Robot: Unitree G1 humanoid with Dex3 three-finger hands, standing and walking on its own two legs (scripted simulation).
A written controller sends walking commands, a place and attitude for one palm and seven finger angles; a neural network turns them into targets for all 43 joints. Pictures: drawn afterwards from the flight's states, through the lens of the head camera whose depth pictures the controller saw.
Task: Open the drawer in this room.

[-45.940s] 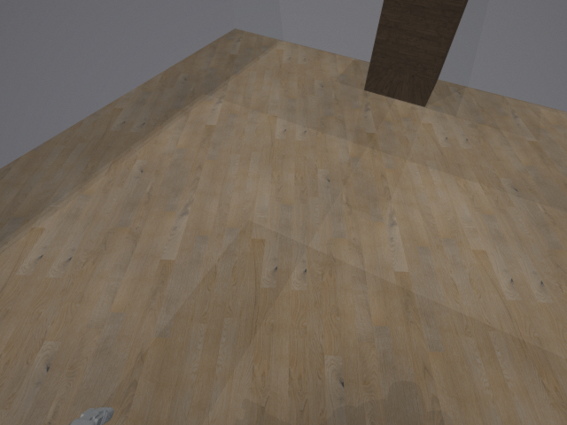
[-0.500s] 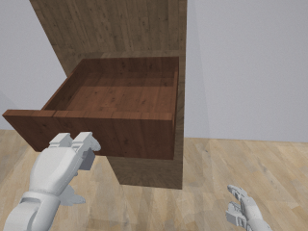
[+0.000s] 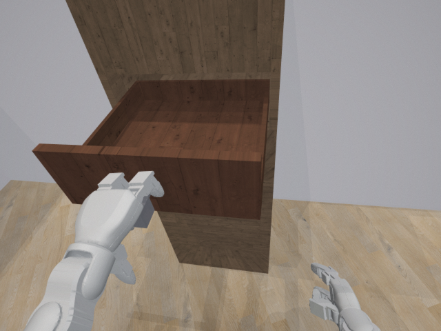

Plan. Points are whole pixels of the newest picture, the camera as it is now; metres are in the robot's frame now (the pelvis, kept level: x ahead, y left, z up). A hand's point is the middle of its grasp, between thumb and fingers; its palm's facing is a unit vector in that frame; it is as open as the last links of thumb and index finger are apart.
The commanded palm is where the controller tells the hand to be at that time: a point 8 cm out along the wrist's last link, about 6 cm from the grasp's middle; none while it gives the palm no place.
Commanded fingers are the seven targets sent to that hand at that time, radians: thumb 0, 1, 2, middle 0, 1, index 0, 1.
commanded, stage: lift the hand off the handle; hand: left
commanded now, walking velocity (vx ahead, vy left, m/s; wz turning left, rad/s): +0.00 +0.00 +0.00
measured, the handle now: (141, 202) +0.27 +0.18 +0.14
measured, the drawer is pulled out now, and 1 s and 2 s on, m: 0.28 0.28 0.28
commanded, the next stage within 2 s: draw the hand back to the body in 1.20 s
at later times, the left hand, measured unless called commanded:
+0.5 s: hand (121, 197) +0.24 +0.18 +0.20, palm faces +0.22 -0.12 -0.97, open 13.8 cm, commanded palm +0.18 +0.18 +0.26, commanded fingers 0.00 -0.50 0.30 -0.30 -1.20 -0.30 -1.20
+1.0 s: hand (104, 160) +0.24 +0.18 +0.27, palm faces +0.33 -0.09 -0.94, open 13.9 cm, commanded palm +0.18 +0.18 +0.33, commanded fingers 0.00 -0.50 0.30 -0.30 -1.20 -0.30 -1.20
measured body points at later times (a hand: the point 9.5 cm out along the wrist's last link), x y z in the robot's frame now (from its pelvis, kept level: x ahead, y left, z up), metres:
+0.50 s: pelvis +0.00 -0.01 +0.00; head -0.03 -0.07 +0.45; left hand +0.22 +0.18 +0.25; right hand +0.24 -0.19 -0.08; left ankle +0.01 +0.11 -0.74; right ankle +0.00 -0.10 -0.74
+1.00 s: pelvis -0.01 -0.01 +0.00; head -0.04 -0.08 +0.44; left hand +0.21 +0.18 +0.31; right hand +0.24 -0.20 -0.08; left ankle +0.01 +0.11 -0.74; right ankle +0.00 -0.10 -0.74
